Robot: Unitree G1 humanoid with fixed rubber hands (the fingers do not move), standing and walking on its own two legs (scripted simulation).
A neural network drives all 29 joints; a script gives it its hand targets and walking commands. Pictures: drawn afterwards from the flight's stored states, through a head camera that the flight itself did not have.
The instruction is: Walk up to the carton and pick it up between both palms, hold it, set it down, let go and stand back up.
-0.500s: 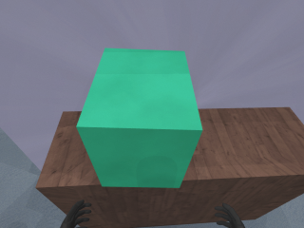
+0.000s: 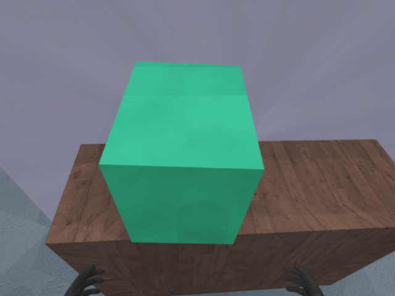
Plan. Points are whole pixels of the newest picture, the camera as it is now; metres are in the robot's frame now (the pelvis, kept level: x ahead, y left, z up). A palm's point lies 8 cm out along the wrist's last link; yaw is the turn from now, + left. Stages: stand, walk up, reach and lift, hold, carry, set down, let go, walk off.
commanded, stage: stand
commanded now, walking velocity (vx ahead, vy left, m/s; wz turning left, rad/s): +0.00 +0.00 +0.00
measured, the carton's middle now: (185, 154) +0.42 +0.03 +0.05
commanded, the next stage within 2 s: none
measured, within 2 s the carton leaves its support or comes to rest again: neither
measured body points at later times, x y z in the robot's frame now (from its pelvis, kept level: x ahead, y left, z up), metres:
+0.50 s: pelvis +0.00 +0.00 +0.00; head +0.01 +0.01 +0.45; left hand +0.15 +0.28 -0.08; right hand +0.16 -0.29 -0.07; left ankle -0.01 +0.12 -0.72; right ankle +0.00 -0.12 -0.72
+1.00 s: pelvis -0.01 +0.00 +0.00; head +0.00 +0.01 +0.45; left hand +0.15 +0.29 -0.08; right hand +0.15 -0.29 -0.07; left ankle -0.01 +0.12 -0.72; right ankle +0.00 -0.12 -0.72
